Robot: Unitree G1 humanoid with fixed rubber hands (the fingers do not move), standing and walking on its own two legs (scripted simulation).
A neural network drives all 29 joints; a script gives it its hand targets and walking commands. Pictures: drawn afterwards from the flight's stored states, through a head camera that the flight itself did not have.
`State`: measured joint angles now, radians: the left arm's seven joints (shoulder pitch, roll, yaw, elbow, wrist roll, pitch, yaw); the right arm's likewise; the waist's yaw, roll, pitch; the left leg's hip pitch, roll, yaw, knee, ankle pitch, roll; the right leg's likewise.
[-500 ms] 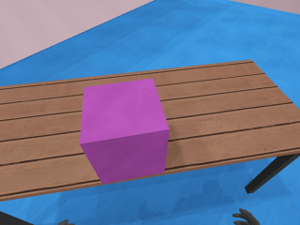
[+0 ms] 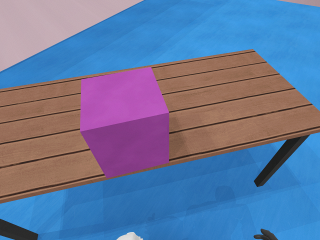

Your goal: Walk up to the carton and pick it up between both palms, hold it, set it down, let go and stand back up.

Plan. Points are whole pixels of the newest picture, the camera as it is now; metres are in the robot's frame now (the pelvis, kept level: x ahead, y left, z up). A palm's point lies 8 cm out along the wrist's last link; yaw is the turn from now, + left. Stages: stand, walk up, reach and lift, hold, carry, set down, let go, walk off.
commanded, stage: walk up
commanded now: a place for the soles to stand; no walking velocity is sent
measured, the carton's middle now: (128, 124) +0.46 +0.12 +0.01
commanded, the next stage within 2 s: none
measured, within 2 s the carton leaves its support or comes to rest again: neither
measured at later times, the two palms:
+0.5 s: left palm out of the picture +0.07 +0.29 -0.08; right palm out of the picture +0.11 -0.25 -0.07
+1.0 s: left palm out of the picture +0.04 +0.28 -0.09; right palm (264, 226) +0.18 -0.24 -0.07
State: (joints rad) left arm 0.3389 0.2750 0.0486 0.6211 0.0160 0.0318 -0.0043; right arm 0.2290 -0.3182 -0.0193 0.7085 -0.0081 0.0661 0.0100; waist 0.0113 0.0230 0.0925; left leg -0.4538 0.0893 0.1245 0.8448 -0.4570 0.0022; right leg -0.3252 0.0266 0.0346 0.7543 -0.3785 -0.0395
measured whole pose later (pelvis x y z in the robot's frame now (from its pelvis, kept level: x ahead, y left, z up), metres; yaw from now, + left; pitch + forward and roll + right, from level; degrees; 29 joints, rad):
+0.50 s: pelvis -0.01 +0.01 +0.01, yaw +9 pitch -1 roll -1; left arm 0.22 0.30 0.02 0.67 0.01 0.02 -0.01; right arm 0.35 -0.28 -0.04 0.60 -0.01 0.00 0.02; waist -0.01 -0.02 0.04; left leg -0.35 -0.05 -0.13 0.63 -0.25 -0.01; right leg -0.29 -0.03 -0.08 0.62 -0.31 -0.01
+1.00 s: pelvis +0.00 -0.01 +0.01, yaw +14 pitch -1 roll -1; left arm 0.24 0.32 0.02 0.66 0.01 0.03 -0.01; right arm 0.30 -0.28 -0.03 0.56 -0.01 0.02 0.00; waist 0.02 -0.01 0.06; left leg -0.38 -0.07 -0.23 0.69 -0.29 -0.03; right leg -0.27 -0.04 -0.17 0.66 -0.37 -0.02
